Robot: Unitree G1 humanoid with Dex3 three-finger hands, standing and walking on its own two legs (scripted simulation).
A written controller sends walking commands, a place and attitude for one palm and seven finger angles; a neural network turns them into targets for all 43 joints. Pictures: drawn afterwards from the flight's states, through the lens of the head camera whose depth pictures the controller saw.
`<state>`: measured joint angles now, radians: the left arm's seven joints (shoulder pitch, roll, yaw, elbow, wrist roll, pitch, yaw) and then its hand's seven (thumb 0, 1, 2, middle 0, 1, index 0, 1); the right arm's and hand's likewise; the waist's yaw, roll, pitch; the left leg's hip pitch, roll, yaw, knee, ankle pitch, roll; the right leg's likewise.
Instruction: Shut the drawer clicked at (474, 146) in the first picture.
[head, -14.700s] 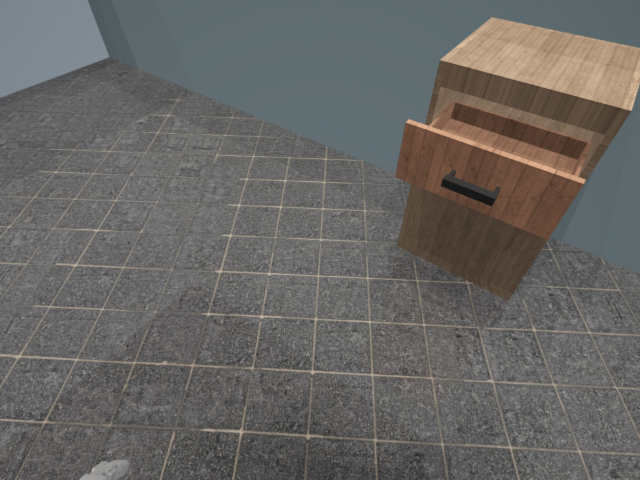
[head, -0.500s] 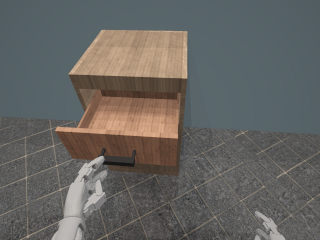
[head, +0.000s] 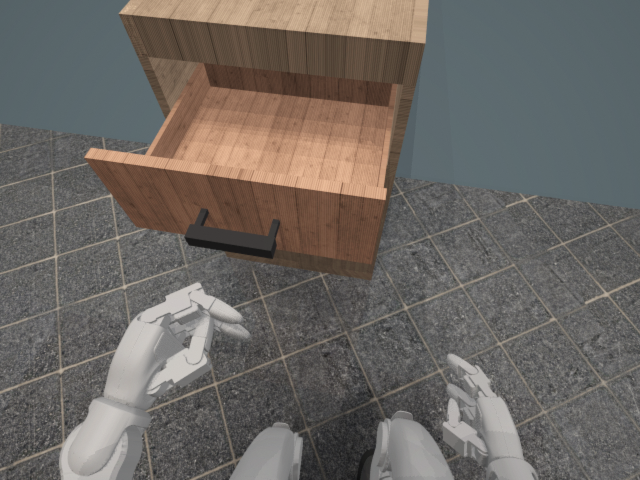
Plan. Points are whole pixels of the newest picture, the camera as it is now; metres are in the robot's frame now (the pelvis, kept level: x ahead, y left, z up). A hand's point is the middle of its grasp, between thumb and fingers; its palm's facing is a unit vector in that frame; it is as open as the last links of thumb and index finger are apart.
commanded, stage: raise the hand and make a fist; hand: left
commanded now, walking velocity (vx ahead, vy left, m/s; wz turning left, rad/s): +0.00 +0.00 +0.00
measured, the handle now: (235, 230) +0.46 +0.17 -0.04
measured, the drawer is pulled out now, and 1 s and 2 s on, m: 0.24 0.24 0.24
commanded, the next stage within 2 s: bring the fist close to the handle in 1.14 s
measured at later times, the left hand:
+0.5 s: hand (190, 331) +0.26 +0.16 +0.06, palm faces -0.11 -0.99 -0.03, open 3.1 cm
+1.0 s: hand (201, 321) +0.28 +0.16 +0.06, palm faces -0.15 -0.99 -0.02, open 3.2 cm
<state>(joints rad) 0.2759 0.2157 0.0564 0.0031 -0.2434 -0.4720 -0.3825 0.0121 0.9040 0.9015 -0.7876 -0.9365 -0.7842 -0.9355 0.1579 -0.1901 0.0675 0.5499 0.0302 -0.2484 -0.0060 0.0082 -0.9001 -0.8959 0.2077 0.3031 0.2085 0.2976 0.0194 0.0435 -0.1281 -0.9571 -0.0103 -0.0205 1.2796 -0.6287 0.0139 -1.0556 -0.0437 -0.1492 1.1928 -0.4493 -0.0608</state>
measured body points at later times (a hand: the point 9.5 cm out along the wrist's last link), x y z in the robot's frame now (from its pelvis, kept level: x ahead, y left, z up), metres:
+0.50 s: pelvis +0.02 +0.02 +0.02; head +0.10 +0.03 +0.46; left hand +0.26 +0.22 +0.07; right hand +0.21 -0.22 -0.04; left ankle -0.01 +0.11 -0.63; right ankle +0.07 -0.09 -0.63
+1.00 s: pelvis +0.04 +0.03 +0.02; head +0.13 +0.03 +0.47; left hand +0.28 +0.21 +0.06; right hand +0.21 -0.21 -0.06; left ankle -0.01 +0.11 -0.63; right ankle +0.07 -0.09 -0.63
